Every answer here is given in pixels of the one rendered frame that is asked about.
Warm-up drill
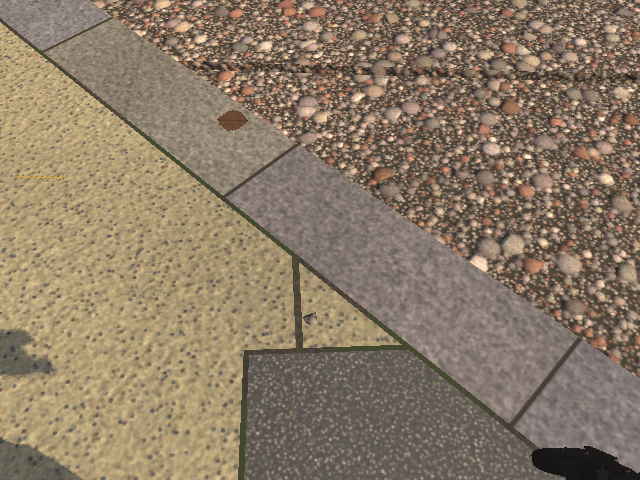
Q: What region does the robot right hand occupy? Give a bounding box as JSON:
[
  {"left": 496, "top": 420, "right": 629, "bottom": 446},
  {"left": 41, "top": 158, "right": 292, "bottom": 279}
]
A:
[{"left": 531, "top": 446, "right": 640, "bottom": 480}]

